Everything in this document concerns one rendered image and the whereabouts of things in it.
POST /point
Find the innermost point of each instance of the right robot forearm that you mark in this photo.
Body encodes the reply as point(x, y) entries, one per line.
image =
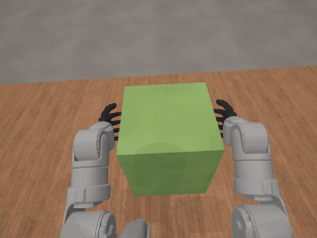
point(254, 177)

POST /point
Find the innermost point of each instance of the robot left thigh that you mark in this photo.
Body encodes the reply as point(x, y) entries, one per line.
point(136, 229)

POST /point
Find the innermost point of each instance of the right robot upper arm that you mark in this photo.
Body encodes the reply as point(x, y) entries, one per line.
point(260, 221)

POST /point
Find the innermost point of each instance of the left robot upper arm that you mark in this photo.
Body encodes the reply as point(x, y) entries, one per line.
point(90, 224)

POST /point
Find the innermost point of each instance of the left robot forearm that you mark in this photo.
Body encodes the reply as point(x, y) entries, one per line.
point(89, 174)

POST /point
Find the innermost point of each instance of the robot left hand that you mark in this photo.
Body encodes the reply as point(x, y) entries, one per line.
point(106, 117)

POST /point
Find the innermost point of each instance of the carton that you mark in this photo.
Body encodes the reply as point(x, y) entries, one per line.
point(169, 141)

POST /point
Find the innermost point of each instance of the robot right hand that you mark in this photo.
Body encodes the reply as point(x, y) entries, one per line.
point(228, 112)

